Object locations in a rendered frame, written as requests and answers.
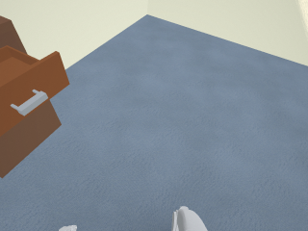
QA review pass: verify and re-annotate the handle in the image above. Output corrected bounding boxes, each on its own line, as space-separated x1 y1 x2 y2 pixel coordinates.
11 90 48 116

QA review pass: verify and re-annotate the robot right thigh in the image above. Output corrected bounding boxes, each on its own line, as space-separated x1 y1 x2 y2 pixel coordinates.
171 209 208 231

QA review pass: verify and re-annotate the cabinet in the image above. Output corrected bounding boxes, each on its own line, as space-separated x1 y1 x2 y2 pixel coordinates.
0 15 62 178

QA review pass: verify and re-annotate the drawer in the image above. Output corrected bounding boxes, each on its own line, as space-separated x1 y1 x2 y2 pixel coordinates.
0 45 69 137

